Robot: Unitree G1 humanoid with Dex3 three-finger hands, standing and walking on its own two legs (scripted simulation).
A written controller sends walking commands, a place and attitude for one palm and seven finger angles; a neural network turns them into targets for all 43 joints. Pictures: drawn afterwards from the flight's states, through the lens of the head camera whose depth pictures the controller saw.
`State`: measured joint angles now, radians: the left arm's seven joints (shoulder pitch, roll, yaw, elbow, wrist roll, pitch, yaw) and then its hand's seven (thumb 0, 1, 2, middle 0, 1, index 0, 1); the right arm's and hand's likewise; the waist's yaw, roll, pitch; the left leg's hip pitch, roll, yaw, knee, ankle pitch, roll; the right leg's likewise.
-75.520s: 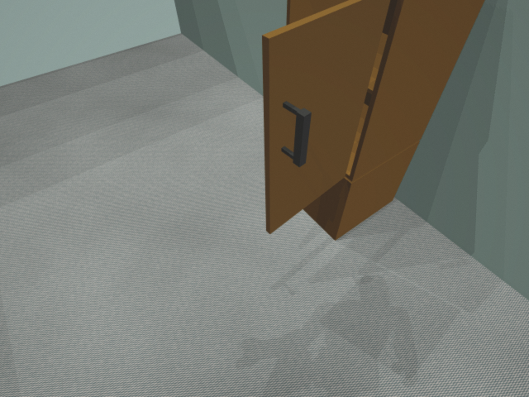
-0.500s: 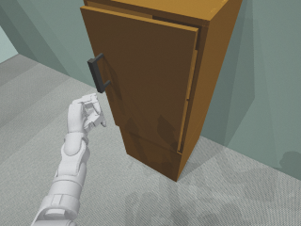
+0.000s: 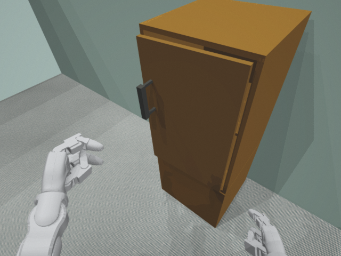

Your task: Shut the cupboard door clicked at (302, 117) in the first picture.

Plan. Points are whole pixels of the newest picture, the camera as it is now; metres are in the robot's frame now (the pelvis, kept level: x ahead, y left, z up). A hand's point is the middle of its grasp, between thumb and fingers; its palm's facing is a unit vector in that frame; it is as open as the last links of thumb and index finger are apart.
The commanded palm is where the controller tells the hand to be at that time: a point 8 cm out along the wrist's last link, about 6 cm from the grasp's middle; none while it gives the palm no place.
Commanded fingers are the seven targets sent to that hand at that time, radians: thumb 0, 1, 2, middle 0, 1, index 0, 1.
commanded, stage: draw the hand back to the body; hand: left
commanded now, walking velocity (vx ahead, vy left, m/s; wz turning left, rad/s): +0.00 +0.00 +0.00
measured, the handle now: (147, 99) +0.62 +0.16 +0.03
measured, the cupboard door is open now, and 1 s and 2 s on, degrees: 3 3 3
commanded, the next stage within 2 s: step back with the hand held close in 0.70 s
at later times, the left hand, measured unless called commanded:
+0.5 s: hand (28, 188) +0.18 +0.28 +0.15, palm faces +0.49 -0.78 -0.40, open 7.1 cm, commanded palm +0.14 +0.31 +0.17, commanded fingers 0.00 0.90 0.90 -0.20 -0.30 -0.20 -0.30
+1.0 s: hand (31, 185) +0.19 +0.27 +0.16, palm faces +0.43 -0.78 -0.45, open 7.4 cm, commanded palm +0.14 +0.31 +0.17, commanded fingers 0.00 0.90 0.90 -0.20 -0.30 -0.20 -0.30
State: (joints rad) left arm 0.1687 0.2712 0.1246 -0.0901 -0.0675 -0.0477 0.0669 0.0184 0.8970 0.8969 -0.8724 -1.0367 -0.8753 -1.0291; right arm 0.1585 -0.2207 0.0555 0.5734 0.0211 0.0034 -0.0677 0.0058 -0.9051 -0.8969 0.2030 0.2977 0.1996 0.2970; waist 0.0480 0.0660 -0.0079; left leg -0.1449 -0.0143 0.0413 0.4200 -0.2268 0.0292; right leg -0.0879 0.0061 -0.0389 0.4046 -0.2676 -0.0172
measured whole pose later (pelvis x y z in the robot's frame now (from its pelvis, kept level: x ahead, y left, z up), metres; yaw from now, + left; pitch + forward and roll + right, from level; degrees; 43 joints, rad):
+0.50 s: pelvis +0.00 +0.01 +0.00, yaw +1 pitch -4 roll +0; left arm 0.46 0.33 0.35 -0.35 -0.07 -0.07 0.10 0.02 0.89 0.90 -0.26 -0.36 -0.26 -0.36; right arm 0.20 -0.25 0.01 0.63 0.01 -0.06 -0.07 0.01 -0.91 -0.90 0.20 0.30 0.20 0.30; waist 0.07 0.08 -0.01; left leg -0.13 -0.02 0.03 0.43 -0.24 0.04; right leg -0.06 0.00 -0.05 0.39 -0.27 -0.01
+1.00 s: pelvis -0.01 +0.01 +0.00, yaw +0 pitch -1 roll -1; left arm 0.50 0.36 0.38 -0.36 -0.07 -0.14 0.10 0.02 0.89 0.90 -0.21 -0.30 -0.21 -0.30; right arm 0.19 -0.25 0.00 0.61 0.01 -0.01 -0.07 0.01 -0.90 -0.90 0.20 0.30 0.20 0.30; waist 0.03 0.09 -0.03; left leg -0.23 0.00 0.04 0.48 -0.24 0.04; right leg -0.14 0.02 -0.04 0.40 -0.25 -0.01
